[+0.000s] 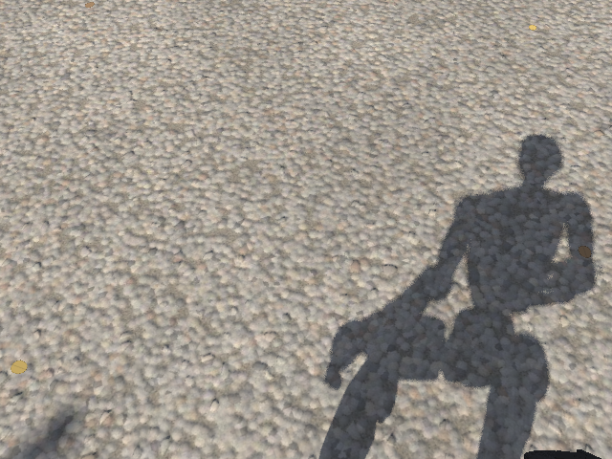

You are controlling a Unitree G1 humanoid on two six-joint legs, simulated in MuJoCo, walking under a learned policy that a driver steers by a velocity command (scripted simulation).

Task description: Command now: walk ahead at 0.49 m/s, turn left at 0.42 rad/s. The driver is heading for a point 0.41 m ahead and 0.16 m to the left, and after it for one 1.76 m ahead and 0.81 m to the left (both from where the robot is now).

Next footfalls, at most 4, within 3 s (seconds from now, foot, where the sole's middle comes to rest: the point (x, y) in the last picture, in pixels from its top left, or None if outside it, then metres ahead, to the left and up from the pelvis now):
0.06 left None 0.23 0.10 -0.76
0.52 right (371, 430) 0.52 -0.05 -0.76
0.96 left None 0.36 0.16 -0.76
1.40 right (359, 436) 0.50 -0.03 -0.76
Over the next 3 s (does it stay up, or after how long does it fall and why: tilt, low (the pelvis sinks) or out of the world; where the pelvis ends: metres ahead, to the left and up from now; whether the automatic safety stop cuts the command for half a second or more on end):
stays up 0.58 0.23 0.01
